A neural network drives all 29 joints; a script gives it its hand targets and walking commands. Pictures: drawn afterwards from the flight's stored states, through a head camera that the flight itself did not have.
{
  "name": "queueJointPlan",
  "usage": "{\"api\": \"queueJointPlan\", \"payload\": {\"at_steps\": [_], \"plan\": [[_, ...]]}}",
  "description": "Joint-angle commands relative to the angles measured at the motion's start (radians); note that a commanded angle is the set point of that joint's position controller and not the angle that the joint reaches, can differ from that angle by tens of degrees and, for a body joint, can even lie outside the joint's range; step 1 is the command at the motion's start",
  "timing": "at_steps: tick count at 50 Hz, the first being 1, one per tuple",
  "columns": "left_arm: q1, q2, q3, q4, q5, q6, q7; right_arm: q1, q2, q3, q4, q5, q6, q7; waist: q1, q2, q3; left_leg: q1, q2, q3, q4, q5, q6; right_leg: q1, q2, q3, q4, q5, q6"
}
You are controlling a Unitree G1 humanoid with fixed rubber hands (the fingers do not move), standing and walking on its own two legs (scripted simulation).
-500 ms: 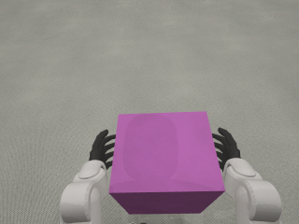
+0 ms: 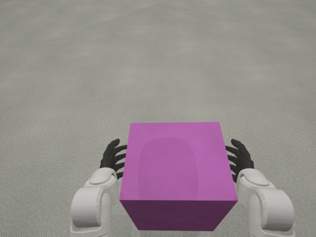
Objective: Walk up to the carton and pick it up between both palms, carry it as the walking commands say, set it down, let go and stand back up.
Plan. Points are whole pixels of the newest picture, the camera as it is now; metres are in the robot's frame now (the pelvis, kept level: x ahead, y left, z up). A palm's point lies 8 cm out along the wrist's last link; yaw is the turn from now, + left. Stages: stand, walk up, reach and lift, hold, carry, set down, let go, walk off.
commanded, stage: carry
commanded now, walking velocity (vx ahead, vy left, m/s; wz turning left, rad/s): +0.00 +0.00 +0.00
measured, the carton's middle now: (174, 181) +0.26 +0.00 +0.02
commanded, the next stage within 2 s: hold in 1.86 s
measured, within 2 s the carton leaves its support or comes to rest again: neither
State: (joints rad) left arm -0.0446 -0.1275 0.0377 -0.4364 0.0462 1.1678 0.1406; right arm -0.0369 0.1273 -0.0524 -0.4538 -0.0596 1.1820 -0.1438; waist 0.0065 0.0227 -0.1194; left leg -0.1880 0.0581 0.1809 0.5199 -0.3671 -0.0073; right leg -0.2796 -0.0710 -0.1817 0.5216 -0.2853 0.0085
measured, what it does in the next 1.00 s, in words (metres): stands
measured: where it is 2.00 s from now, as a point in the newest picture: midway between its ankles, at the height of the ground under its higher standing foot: outside the picture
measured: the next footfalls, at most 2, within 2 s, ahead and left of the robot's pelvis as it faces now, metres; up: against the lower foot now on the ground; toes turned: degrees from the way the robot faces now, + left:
none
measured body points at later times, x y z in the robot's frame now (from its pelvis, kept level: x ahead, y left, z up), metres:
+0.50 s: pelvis +0.03 +0.00 +0.00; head +0.02 +0.00 +0.45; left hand +0.30 +0.14 +0.07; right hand +0.30 -0.15 +0.07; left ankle -0.07 +0.09 -0.73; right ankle -0.02 -0.12 -0.73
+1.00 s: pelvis -0.02 +0.00 +0.00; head -0.05 +0.00 +0.45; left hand +0.25 +0.15 +0.06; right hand +0.25 -0.15 +0.06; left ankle -0.08 +0.09 -0.74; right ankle -0.02 -0.12 -0.74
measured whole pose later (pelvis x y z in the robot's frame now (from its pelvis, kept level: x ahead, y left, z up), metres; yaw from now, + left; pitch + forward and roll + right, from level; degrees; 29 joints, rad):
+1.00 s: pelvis -0.02 +0.00 +0.00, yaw +0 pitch +2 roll -1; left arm -0.07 -0.13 0.07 -0.19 0.09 0.99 0.11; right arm -0.07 0.13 -0.07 -0.19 -0.10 1.00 -0.11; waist 0.01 0.00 -0.12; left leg -0.18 0.06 0.17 0.50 -0.35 0.01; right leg -0.27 -0.07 -0.18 0.51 -0.26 0.00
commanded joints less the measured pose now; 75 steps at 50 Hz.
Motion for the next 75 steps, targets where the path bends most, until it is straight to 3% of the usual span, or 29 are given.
{"api": "queueJointPlan", "payload": {"at_steps": [1,6,14,20,25,26,27,30,32,37,44,49,62,75], "plan": [[-0.318,-0.81,-0.57,-0.079,-0.25,-0.014,-0.125,-0.372,0.817,0.598,-0.106,0.277,-0.028,0.12,-0.004,-0.06,-0.241,0.046,0.086,-0.069,0.018,0.625,-0.029,0.205,-0.112,0.104,0.034,0.85,-0.02],[-0.324,-0.811,-0.562,-0.062,-0.241,-0.049,-0.13,-0.371,0.823,0.585,-0.068,0.272,-0.061,0.128,-0.002,-0.061,-0.24,0.048,0.06,-0.05,-0.021,0.597,-0.032,0.222,-0.095,0.101,0.041,0.859,-0.031],[-0.333,-0.784,-0.547,-0.024,-0.22,-0.102,-0.135,-0.353,0.79,0.551,-0.02,0.243,-0.118,0.135,-0.004,-0.004,-0.234,0.115,0.073,-0.052,-0.005,0.779,-0.025,0.169,-0.054,0.071,0.016,0.699,-0.023],[-0.325,-0.778,-0.546,-0.018,-0.214,-0.124,-0.134,-0.353,0.783,0.558,-0.03,0.241,-0.141,0.133,-0.004,-0.056,-0.229,0.049,0.049,-0.032,-0.04,0.609,-0.033,0.232,-0.084,0.087,0.037,0.83,-0.037],[-0.316,-0.715,-0.502,0.044,-0.175,-0.143,-0.129,-0.356,0.728,0.516,0.038,0.21,-0.158,0.136,-0.003,0.041,-0.222,0.171,0.111,-0.074,0.006,0.944,-0.007,0.09,-0.039,0.044,0.029,0.484,-0.009],[-0.328,-0.716,-0.499,0.048,-0.172,-0.154,-0.131,-0.366,0.729,0.513,0.043,0.207,-0.168,0.138,-0.003,0.045,-0.215,0.165,0.116,-0.074,0.014,0.951,-0.005,0.09,-0.035,0.041,0.005,0.453,-0.007],[-0.344,-0.735,-0.514,0.023,-0.183,-0.161,-0.132,-0.378,0.748,0.526,0.021,0.215,-0.174,0.139,-0.004,0.036,-0.21,0.143,0.114,-0.072,0.022,0.91,-0.005,0.107,-0.04,0.045,-0.008,0.477,-0.009],[-0.343,-0.753,-0.525,0.01,-0.196,-0.159,-0.132,-0.367,0.76,0.539,0.005,0.219,-0.174,0.134,-0.008,-0.039,-0.225,0.047,0.085,-0.059,0.04,0.634,-0.019,0.195,-0.094,0.088,0.012,0.746,-0.031],[-0.331,-0.759,-0.539,-0.006,-0.204,-0.154,-0.13,-0.365,0.766,0.555,-0.018,0.227,-0.167,0.132,-0.007,-0.062,-0.225,0.032,0.074,-0.052,0.005,0.538,-0.02,0.209,-0.109,0.091,0.023,0.784,-0.038],[-0.324,-0.724,-0.526,0.002,-0.193,-0.14,-0.124,-0.36,0.733,0.539,0.002,0.22,-0.153,0.131,-0.004,0.019,-0.224,0.105,0.128,-0.086,-0.003,0.792,0.002,0.113,-0.072,0.07,0.04,0.462,-0.017],[-0.376,-0.729,-0.499,0.06,-0.175,-0.159,-0.134,-0.393,0.733,0.504,0.062,0.187,-0.173,0.137,-0.003,-0.016,-0.169,0.021,0.114,-0.1,-0.065,0.417,0.001,0.11,-0.099,0.103,-0.038,0.358,-0.026],[-0.426,-0.723,-0.452,0.169,-0.133,-0.212,-0.153,-0.445,0.729,0.454,0.171,0.143,-0.229,0.153,0.001,-0.015,-0.127,-0.003,0.119,-0.121,-0.12,0.275,0.002,0.081,-0.096,0.113,-0.092,0.202,-0.022],[-0.443,-0.762,-0.461,0.213,-0.122,-0.274,-0.175,-0.473,0.785,0.474,0.21,0.142,-0.294,0.173,-0.002,-0.015,-0.17,-0.003,0.118,-0.122,-0.101,0.29,0.0,0.104,-0.1,0.119,-0.095,0.277,-0.024],[-0.454,-0.756,-0.441,0.252,-0.106,-0.317,-0.189,-0.488,0.78,0.454,0.253,0.132,-0.336,0.187,-0.007,-0.015,-0.181,-0.008,0.117,-0.128,-0.105,0.276,0.001,0.104,-0.098,0.127,-0.094,0.271,-0.03]]}}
